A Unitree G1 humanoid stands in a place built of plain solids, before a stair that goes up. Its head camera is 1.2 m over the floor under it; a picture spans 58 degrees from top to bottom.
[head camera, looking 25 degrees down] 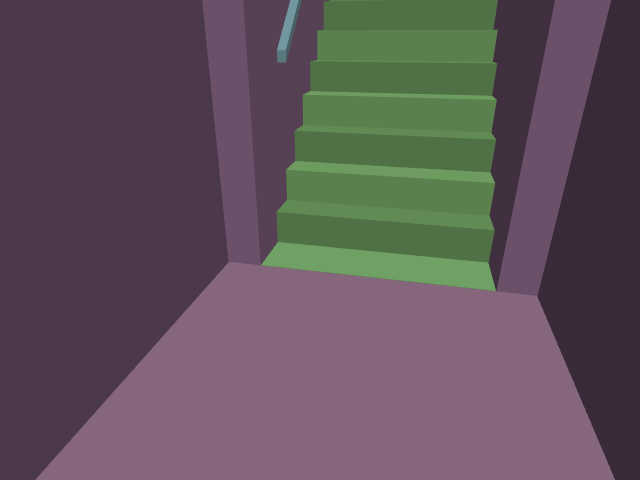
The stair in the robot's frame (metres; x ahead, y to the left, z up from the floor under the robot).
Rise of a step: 0.21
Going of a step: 0.23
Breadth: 1.30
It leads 13 degrees to the right of straight ahead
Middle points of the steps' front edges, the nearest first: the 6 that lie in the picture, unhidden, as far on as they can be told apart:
2.40 -0.36 0.21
2.62 -0.41 0.42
2.85 -0.46 0.63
3.07 -0.51 0.84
3.30 -0.56 1.05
3.52 -0.61 1.25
